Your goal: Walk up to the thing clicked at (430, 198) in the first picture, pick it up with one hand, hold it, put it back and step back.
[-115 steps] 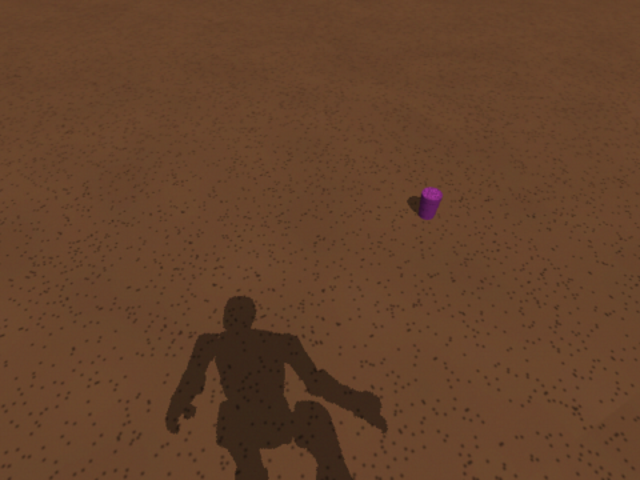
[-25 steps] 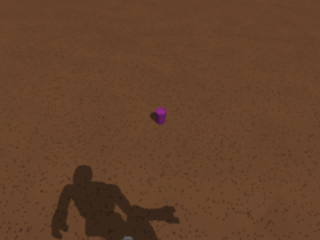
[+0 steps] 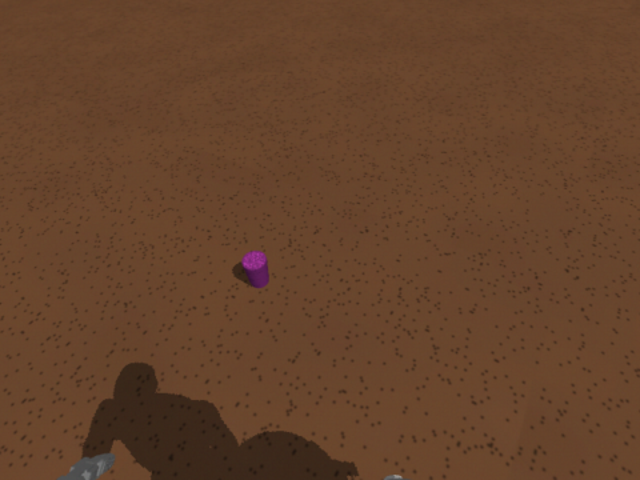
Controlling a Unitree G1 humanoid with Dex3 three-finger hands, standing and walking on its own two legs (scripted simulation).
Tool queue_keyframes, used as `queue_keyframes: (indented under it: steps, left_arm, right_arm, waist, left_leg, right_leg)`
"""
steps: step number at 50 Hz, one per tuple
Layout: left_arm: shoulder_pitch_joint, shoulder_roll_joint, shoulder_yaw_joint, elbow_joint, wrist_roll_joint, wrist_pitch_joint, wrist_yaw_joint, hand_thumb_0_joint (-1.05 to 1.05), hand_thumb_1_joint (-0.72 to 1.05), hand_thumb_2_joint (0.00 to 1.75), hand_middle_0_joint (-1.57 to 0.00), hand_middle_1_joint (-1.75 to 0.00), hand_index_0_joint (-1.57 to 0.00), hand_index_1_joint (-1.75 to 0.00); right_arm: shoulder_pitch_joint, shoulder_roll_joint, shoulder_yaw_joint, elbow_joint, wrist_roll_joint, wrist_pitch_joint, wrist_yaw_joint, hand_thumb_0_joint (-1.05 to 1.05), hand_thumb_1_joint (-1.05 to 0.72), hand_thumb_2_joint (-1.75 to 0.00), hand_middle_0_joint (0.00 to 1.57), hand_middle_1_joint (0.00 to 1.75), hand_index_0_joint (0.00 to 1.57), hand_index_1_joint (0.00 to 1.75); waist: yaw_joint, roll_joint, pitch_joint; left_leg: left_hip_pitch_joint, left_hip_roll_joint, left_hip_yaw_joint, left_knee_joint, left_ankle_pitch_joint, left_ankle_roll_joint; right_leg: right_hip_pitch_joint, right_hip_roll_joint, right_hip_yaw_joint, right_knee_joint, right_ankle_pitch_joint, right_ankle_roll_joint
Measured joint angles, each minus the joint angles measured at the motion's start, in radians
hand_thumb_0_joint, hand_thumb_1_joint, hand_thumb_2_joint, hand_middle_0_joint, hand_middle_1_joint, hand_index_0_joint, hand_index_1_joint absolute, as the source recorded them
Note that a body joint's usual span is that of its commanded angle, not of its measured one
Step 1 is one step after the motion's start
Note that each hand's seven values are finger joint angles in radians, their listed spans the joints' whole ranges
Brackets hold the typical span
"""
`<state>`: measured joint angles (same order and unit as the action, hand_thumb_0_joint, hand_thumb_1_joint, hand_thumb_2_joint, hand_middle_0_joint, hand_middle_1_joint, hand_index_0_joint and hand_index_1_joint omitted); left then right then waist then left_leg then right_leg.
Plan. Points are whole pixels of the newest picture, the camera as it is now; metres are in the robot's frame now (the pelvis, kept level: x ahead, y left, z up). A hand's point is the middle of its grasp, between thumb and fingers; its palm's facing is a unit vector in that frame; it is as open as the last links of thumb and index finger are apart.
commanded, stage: walk up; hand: left
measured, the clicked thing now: (257, 270) +0.97 +0.22 -0.69
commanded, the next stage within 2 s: none
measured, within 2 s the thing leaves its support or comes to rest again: neither
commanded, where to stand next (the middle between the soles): +0.63 +0.02 m, yaw -1 degrees
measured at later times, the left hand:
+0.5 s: hand out of the picture +0.20 +0.29 -0.14, palm faces -0.02 -0.93 -0.37, open 7.4 cm
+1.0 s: hand (161, 304) +0.46 +0.27 -0.11, palm faces -0.09 -0.89 -0.44, open 7.4 cm
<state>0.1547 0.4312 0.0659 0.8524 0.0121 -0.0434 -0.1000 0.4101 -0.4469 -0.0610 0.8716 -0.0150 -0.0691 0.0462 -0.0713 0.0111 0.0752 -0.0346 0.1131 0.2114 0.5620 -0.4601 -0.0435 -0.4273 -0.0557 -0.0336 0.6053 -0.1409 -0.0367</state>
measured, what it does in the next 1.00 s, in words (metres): walks ahead: left foot, then right foot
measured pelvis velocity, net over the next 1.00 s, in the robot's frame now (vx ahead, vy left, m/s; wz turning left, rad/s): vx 0.36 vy -0.01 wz -0.05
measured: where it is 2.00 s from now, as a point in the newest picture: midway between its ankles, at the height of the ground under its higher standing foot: (317, 372)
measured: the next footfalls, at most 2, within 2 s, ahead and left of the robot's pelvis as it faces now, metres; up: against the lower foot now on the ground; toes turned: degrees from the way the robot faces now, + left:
left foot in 0.50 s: +0.35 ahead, +0.14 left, +0.00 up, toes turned +4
right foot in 0.94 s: +0.47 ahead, -0.13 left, +0.00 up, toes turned -7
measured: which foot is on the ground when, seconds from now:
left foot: down 0.00-0.02, up 0.04-0.48, down 0.50-0.96, up 0.98-1.00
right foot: down 0.00-0.52, up 0.54-0.92, down 0.94-1.00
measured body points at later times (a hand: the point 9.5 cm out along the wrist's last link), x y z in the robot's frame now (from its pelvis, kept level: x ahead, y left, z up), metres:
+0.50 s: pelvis +0.20 +0.01 +0.00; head +0.21 +0.02 +0.45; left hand +0.20 +0.34 -0.11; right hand +0.30 -0.32 -0.09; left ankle +0.31 +0.14 -0.72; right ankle +0.11 -0.11 -0.72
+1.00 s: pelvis +0.36 -0.01 +0.00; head +0.37 -0.04 +0.45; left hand +0.46 +0.32 -0.08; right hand +0.37 -0.34 -0.13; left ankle +0.32 +0.13 -0.70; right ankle +0.43 -0.13 -0.72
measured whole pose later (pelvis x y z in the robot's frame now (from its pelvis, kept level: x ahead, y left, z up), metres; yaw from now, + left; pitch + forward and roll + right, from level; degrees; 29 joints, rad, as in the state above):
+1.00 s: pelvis +0.36 -0.01 +0.00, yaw -3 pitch -3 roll +0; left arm 0.26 0.41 0.07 0.89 0.03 -0.09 -0.05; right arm 0.36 -0.44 -0.06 0.86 0.00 -0.03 0.06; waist -0.02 0.06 0.08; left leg -0.21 0.07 0.06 0.78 -0.44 0.03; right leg -0.36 -0.04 -0.06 0.63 -0.22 -0.02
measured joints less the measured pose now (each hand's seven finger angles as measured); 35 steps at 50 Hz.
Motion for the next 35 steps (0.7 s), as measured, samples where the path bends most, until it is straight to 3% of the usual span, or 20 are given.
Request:
queue_keyframes:
  steps: [2, 5, 8, 13, 18, 23, 25, 27, 29, 32, 35]
  left_arm:
    - [-0.013, -0.021, 0.002, -0.003, 0.003, -0.014, 0.012, 0.0, 0.9, 0.9, -0.2, -0.3, -0.2, -0.3]
    - [0.004, -0.038, -0.007, -0.022, -0.013, -0.03, 0.027, 0.0, 0.9, 0.9, -0.21, -0.3, -0.2, -0.3]
    - [0.048, -0.056, -0.02, -0.018, -0.023, -0.033, 0.041, 0.0, 0.9, 0.9, -0.21, -0.3, -0.2, -0.3]
    - [0.138, -0.061, -0.029, 0.008, -0.018, -0.041, 0.051, 0.0, 0.9, 0.9, -0.21, -0.3, -0.21, -0.3]
    - [0.205, -0.046, -0.02, 0.019, -0.002, -0.047, 0.052, 0.0, 0.9, 0.9, -0.21, -0.3, -0.21, -0.3]
    - [0.239, -0.011, -0.011, 0.023, 0.002, -0.047, 0.054, 0.0, 0.9, 0.9, -0.21, -0.3, -0.21, -0.3]
    - [0.248, 0.005, -0.011, 0.028, 0.003, -0.041, 0.056, 0.0, 0.9, 0.9, -0.21, -0.3, -0.21, -0.3]
    - [0.237, 0.012, -0.011, 0.039, -0.001, -0.028, 0.064, 0.01, 0.9, 0.9, -0.21, -0.3, -0.21, -0.3]
    - [0.226, -0.001, -0.021, 0.049, -0.004, -0.018, 0.072, 0.01, 0.9, 0.9, -0.21, -0.3, -0.2, -0.3]
    - [0.205, 0.004, -0.032, 0.055, -0.003, -0.016, 0.07, 0.01, 0.9, 0.9, -0.21, -0.3, -0.2, -0.3]
    - [0.177, 0.017, -0.024, 0.044, -0.008, -0.019, 0.061, 0.01, 0.9, 0.9, -0.21, -0.3, -0.2, -0.3]
  right_arm:
    - [-0.018, 0.0, 0.0, 0.01, 0.002, 0.015, -0.008, 0.01, -0.9, -0.89, 0.21, 0.3, 0.2, 0.3]
    - [-0.053, 0.022, 0.021, 0.015, 0.004, 0.031, -0.009, 0.01, -0.91, -0.89, 0.2, 0.3, 0.2, 0.3]
    - [-0.093, 0.024, 0.028, 0.005, 0.013, 0.029, -0.004, 0.01, -0.91, -0.89, 0.2, 0.3, 0.2, 0.3]
    - [-0.143, 0.012, 0.011, -0.03, 0.004, 0.028, 0.01, 0.01, -0.91, -0.89, 0.2, 0.3, 0.2, 0.3]
    - [-0.155, 0.005, -0.007, -0.02, -0.009, 0.044, 0.027, 0.01, -0.91, -0.89, 0.2, 0.3, 0.2, 0.3]
    - [-0.17, 0.013, -0.012, -0.009, -0.014, 0.034, 0.039, 0.01, -0.91, -0.89, 0.2, 0.3, 0.2, 0.3]
    - [-0.176, 0.02, -0.015, -0.01, -0.013, 0.022, 0.039, 0.01, -0.91, -0.89, 0.2, 0.3, 0.2, 0.3]
    - [-0.194, 0.033, -0.015, -0.022, -0.021, 0.004, 0.033, 0.01, -0.91, -0.89, 0.2, 0.3, 0.2, 0.3]
    - [-0.199, 0.037, -0.01, -0.045, -0.013, -0.009, 0.028, 0.01, -0.91, -0.89, 0.2, 0.3, 0.2, 0.3]
    - [-0.188, 0.059, 0.003, -0.062, 0.006, -0.012, 0.019, 0.0, -0.91, -0.89, 0.2, 0.3, 0.2, 0.3]
    - [-0.155, 0.07, 0.018, -0.063, 0.015, -0.015, 0.015, 0.0, -0.91, -0.89, 0.2, 0.3, 0.2, 0.3]
  waist:
    - [0.007, 0.045, 0.018]
    - [0.046, 0.025, 0.023]
    - [0.072, 0.03, 0.021]
    - [0.096, 0.049, 0.015]
    - [0.115, 0.048, -0.004]
    - [0.132, 0.019, -0.003]
    - [0.129, -0.006, -0.007]
    - [0.128, -0.052, 0.013]
    - [0.115, -0.041, 0.018]
    - [0.093, -0.045, 0.022]
    - [0.078, -0.063, 0.021]
  left_leg:
    - [-0.051, 0.043, -0.062, 0.19, -0.035, 0.038]
    - [-0.194, -0.02, -0.143, 0.495, -0.025, 0.064]
    - [-0.323, -0.032, -0.175, 0.569, 0.051, 0.077]
    - [-0.469, -0.006, -0.221, 0.469, 0.182, 0.064]
    - [-0.511, 0.011, -0.209, 0.274, 0.256, 0.038]
    - [-0.435, -0.002, -0.189, 0.06, 0.289, 0.057]
    - [-0.382, -0.028, -0.174, 0.002, 0.329, 0.063]
    - [-0.366, -0.062, -0.138, 0.041, 0.304, 0.06]
    - [-0.349, -0.056, -0.129, 0.068, 0.259, 0.067]
    - [-0.277, -0.054, -0.117, 0.016, 0.248, 0.073]
    - [-0.213, -0.071, -0.109, -0.044, 0.251, 0.071]
  right_leg:
    - [0.016, 0.037, -0.027, 0.059, -0.057, 0.001]
    - [0.057, 0.038, -0.012, 0.074, -0.111, -0.013]
    - [0.134, 0.051, -0.003, -0.008, -0.1, -0.017]
    - [0.232, 0.087, 0.005, -0.108, -0.1, -0.019]
    - [0.299, 0.103, -0.006, -0.154, -0.137, -0.015]
    - [0.339, 0.092, -0.014, -0.114, -0.225, 0.012]
    - [0.339, 0.068, -0.012, -0.054, -0.288, 0.028]
    - [0.289, 0.027, 0.019, 0.115, -0.327, 0.008]
    - [0.197, 0.05, 0.039, 0.328, -0.348, -0.008]
    - [0.075, 0.056, 0.048, 0.485, -0.301, -0.013]
    - [-0.01, 0.019, 0.052, 0.456, -0.231, -0.002]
